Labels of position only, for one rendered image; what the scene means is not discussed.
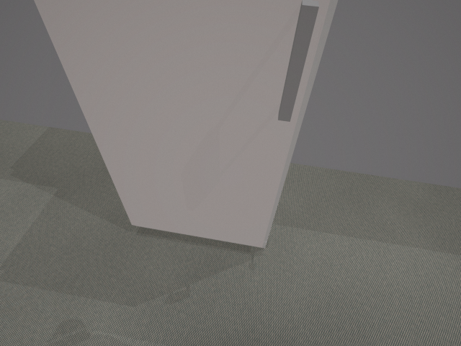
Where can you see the fridge door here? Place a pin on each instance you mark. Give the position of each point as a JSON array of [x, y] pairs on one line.
[[182, 98]]

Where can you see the handle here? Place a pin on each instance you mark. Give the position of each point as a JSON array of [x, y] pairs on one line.
[[303, 34]]

